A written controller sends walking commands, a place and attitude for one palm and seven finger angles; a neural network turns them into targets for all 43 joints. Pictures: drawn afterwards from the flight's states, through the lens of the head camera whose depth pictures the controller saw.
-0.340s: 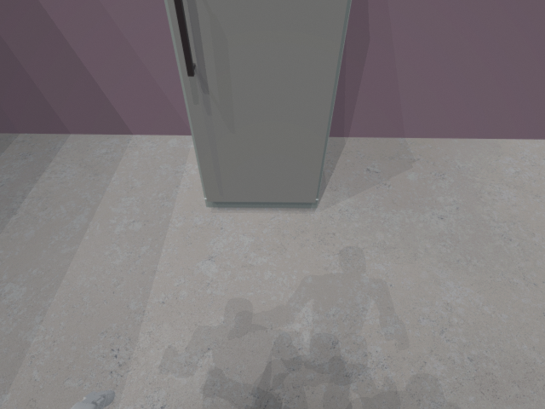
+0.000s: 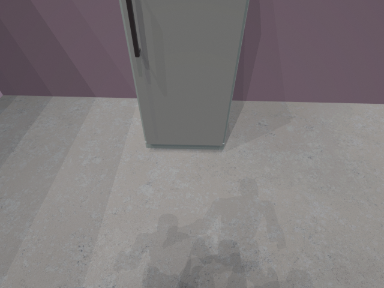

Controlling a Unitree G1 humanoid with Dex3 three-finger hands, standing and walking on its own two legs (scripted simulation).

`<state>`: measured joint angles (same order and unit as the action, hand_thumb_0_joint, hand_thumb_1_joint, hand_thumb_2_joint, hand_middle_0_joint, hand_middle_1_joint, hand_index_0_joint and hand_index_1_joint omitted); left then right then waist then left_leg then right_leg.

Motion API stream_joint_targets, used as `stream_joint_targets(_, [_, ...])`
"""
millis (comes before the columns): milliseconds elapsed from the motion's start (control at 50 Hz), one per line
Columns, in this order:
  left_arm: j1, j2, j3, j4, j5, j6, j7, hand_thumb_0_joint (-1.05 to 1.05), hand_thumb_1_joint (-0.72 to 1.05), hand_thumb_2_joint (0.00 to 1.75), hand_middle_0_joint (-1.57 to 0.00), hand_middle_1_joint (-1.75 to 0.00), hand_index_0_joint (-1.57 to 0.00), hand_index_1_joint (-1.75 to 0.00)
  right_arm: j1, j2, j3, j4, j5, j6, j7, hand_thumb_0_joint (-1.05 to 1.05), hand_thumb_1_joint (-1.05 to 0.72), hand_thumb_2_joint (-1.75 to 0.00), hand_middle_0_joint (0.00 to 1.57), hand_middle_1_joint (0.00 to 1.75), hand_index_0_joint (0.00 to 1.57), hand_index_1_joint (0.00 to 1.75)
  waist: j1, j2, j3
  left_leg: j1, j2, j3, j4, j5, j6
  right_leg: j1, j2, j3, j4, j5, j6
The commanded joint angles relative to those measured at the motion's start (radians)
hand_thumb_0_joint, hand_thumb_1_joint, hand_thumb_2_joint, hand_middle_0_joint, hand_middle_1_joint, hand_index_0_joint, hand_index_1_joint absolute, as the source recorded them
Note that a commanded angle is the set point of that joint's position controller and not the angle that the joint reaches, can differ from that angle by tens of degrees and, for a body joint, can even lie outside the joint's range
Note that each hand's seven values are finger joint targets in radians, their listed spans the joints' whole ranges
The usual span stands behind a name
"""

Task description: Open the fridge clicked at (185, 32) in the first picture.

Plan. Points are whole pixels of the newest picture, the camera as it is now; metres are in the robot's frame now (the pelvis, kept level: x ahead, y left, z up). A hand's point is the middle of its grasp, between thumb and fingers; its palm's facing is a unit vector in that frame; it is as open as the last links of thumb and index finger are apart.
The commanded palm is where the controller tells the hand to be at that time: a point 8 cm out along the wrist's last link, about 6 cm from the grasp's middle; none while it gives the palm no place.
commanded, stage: stand and wait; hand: left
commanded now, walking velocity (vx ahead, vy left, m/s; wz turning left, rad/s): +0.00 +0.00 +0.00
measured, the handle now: (132, 13) +1.08 +0.33 +0.15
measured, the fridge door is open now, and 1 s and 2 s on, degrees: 0 0 0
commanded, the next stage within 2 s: look at it before walking up in 0.48 s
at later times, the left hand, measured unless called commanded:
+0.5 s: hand out of the picture +0.05 +0.24 -0.15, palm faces -0.03 -0.94 -0.33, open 7.4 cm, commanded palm none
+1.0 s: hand out of the picture +0.06 +0.24 -0.15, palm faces -0.03 -0.94 -0.33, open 7.4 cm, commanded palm none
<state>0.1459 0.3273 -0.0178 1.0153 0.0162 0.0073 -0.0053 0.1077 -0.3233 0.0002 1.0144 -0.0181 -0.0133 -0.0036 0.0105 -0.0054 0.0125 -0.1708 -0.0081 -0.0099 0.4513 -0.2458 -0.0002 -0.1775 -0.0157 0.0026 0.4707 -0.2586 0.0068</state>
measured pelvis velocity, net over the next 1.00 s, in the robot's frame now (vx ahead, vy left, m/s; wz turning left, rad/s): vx -0.01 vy -0.01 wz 0.00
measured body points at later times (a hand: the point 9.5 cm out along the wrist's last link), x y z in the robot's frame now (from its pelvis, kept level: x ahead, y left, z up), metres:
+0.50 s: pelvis -0.02 -0.01 +0.00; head -0.02 -0.01 +0.45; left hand +0.06 +0.29 -0.13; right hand +0.05 -0.30 -0.13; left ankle +0.00 +0.12 -0.74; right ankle +0.00 -0.12 -0.74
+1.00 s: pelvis -0.01 -0.01 +0.01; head -0.02 -0.01 +0.45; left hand +0.06 +0.29 -0.13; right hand +0.06 -0.30 -0.13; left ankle +0.00 +0.12 -0.74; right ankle +0.00 -0.12 -0.74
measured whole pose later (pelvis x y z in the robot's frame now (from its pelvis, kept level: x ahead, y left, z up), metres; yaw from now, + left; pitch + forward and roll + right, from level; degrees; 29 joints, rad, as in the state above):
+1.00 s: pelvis -0.01 -0.01 +0.01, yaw +0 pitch -2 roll +0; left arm 0.15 0.34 -0.01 1.09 0.02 0.00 -0.01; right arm 0.13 -0.34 0.00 1.11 -0.01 -0.01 0.00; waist 0.01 0.00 0.03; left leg -0.15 0.00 -0.01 0.38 -0.18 -0.01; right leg -0.16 0.00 0.00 0.39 -0.20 0.00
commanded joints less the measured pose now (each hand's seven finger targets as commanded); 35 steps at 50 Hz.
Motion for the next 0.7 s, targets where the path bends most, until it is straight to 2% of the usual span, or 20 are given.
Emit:
stream_joint_targets(0, [-0.057, 0.215, 0.056, -0.064, -0.006, -0.029, 0.016, 0.0, 0.9, 0.9, -0.2, -0.3, -0.2, -0.3, -0.048, -0.21, -0.045, -0.058, 0.004, -0.022, -0.011, 0.0, -0.9, -0.9, 0.2, 0.3, 0.2, 0.3, -0.011, 0.007, -0.052, 0.002, 0.109, -0.089, -0.083, 0.166, 0.038, 0.013, -0.1, 0.093, -0.093, 0.153, -0.041])
stream_joint_targets(200, [-0.045, 0.219, 0.054, -0.023, -0.007, -0.031, 0.014, 0.0, 0.9, 0.9, -0.2, -0.3, -0.2, -0.3, -0.029, -0.216, -0.04, -0.012, 0.006, -0.02, -0.008, 0.0, -0.9, -0.9, 0.2, 0.3, 0.2, 0.3, -0.009, 0.001, -0.031, -0.008, 0.109, -0.097, -0.108, 0.101, 0.034, 0.002, -0.104, 0.112, -0.138, 0.062, -0.043])
stream_joint_targets(300, [-0.042, 0.222, 0.052, -0.008, -0.008, -0.033, 0.014, 0.0, 0.9, 0.9, -0.2, -0.3, -0.2, -0.3, -0.02, -0.218, -0.039, 0.007, 0.007, -0.021, -0.008, 0.0, -0.9, -0.9, 0.2, 0.3, 0.2, 0.3, -0.009, -0.002, -0.043, 0.0, 0.112, -0.1, -0.114, 0.11, 0.031, 0.011, -0.106, 0.116, -0.146, 0.066, -0.044])
stream_joint_targets(440, [-0.043, 0.221, 0.053, 0.003, -0.006, -0.03, 0.015, 0.0, 0.9, 0.9, -0.2, -0.3, -0.2, -0.3, -0.015, -0.222, -0.037, 0.022, 0.008, -0.02, -0.007, 0.0, -0.9, -0.9, 0.2, 0.3, 0.2, 0.3, -0.008, 0.004, -0.017, -0.014, 0.115, -0.108, -0.131, 0.087, 0.032, 0.002, -0.099, 0.115, -0.153, 0.042, -0.042])
stream_joint_targets(540, [-0.041, 0.221, 0.053, 0.003, -0.005, -0.032, 0.015, 0.0, 0.9, 0.9, -0.2, -0.3, -0.2, -0.3, -0.012, -0.219, -0.038, 0.026, 0.009, -0.019, -0.007, 0.0, -0.9, -0.9, 0.2, 0.3, 0.2, 0.3, -0.008, -0.012, -0.016, -0.009, 0.115, -0.106, -0.131, 0.088, 0.031, -0.004, -0.102, 0.117, -0.162, 0.038, -0.041])
stream_joint_targets(680, [-0.043, 0.22, 0.053, 0.002, -0.005, -0.034, 0.015, 0.0, 0.9, 0.9, -0.2, -0.3, -0.2, -0.3, -0.012, -0.216, -0.037, 0.028, 0.008, -0.021, -0.006, 0.0, -0.9, -0.9, 0.2, 0.3, 0.2, 0.3, -0.009, 0.001, -0.024, -0.002, 0.115, -0.102, -0.132, 0.102, 0.028, 0.003, -0.105, 0.119, -0.164, 0.056, -0.041])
